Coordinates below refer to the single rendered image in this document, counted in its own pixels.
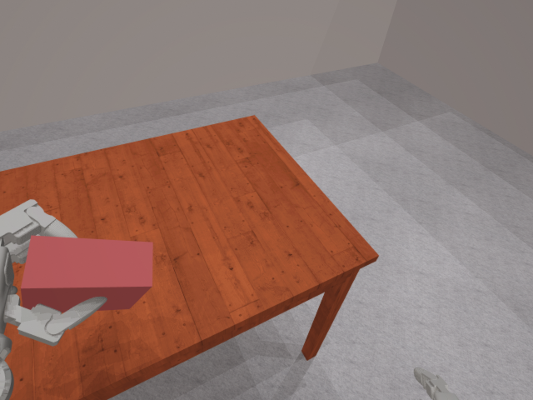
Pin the left robot hand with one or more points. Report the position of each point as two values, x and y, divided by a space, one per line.
41 323

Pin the table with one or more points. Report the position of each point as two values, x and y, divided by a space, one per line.
240 235

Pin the sponge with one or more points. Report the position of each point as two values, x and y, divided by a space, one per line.
61 272

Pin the right robot hand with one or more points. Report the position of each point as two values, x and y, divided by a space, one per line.
435 386

